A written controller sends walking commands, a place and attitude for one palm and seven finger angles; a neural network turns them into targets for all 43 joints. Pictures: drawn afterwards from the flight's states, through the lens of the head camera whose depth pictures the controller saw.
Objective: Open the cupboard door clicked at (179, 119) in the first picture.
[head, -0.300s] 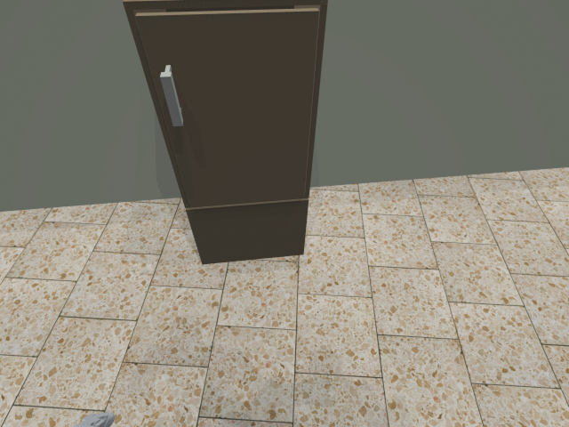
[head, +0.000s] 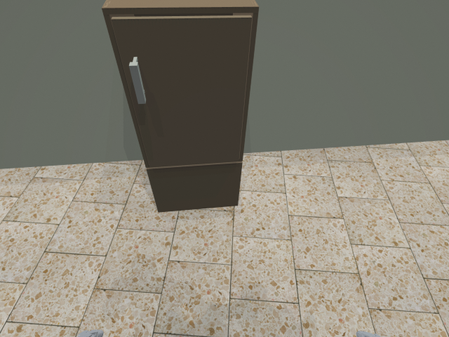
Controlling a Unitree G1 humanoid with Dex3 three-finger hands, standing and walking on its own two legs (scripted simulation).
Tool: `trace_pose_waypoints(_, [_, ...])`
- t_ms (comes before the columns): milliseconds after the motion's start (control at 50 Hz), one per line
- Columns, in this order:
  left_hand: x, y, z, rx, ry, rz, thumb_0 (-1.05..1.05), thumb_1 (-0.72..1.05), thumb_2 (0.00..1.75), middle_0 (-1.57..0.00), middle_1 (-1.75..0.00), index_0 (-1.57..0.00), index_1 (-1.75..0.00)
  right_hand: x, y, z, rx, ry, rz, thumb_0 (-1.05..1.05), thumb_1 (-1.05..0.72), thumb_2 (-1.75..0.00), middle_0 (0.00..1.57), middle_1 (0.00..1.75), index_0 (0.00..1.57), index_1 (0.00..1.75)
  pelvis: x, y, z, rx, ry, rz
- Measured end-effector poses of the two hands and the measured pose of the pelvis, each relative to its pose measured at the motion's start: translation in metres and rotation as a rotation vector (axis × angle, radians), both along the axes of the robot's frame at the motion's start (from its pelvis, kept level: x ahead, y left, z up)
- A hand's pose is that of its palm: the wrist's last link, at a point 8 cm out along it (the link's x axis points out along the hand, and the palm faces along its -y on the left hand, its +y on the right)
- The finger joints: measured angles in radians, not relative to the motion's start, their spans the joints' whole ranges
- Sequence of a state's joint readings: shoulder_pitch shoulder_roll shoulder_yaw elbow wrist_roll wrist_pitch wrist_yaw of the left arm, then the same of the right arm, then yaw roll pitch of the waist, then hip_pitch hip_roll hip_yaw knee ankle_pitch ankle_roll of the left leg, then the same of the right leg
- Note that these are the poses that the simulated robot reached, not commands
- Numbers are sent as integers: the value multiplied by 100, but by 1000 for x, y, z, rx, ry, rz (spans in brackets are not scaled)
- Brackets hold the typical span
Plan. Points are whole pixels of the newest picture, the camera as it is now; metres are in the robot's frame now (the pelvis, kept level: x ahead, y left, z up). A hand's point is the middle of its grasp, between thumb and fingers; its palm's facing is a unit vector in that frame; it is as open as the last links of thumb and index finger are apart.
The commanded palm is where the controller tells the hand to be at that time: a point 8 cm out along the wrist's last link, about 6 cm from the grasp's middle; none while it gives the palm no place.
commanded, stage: stand and wait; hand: left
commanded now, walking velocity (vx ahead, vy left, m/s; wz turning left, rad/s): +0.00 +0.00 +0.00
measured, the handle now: (138, 80) +0.81 +0.33 +0.03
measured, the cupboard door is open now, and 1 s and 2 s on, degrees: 0 0 0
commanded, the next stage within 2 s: look at it before walking up in 0.52 s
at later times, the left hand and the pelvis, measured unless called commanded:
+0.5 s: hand out of the picture +0.06 +0.24 -0.15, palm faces -0.03 -0.94 -0.34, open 7.4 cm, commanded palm none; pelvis -0.01 +0.00 +0.00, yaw +0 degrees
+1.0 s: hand out of the picture +0.06 +0.23 -0.15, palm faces -0.03 -0.94 -0.33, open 7.4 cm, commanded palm none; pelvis -0.01 -0.01 +0.01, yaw +0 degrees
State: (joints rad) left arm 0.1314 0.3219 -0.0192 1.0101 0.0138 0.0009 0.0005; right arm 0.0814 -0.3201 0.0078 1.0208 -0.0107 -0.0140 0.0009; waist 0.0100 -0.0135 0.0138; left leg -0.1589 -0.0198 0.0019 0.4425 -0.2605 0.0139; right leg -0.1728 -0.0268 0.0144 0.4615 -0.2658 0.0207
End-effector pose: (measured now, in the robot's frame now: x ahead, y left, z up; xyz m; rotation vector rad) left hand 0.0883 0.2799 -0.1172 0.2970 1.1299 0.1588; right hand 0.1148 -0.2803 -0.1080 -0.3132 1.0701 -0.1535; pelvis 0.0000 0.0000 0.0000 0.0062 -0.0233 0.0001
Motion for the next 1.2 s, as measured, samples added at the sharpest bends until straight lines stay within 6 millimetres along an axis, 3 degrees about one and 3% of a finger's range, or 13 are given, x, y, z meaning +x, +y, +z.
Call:
trace_pose_waypoints(240, [-30,5,-3,14,80,23,1,91,90,-21,-30,-20,-30,-41,-14,-5,-18,103,-44,0,-90,-89,20,30,20,30,-6,-3,2,-1,-5,-2])
trace_pose_waypoints(440, [-36,8,0,28,95,24,1,91,90,-21,-30,-20,-30,-62,-18,-8,-15,148,-62,0,-90,-89,20,30,20,30,-11,-4,4,-1,-7,-3])
trace_pose_waypoints(780, [-28,0,4,21,58,14,1,91,90,-21,-30,-20,-30,-56,-17,-7,-3,117,-54,0,-90,-89,20,30,20,30,-14,-8,5,0,-8,-3])
trace_pose_waypoints(1200, [-38,0,2,23,93,25,1,91,90,-21,-30,-20,-30,-56,-23,-6,-13,135,-52,0,-90,-89,20,30,20,30,-13,-11,6,-1,-5,-2])
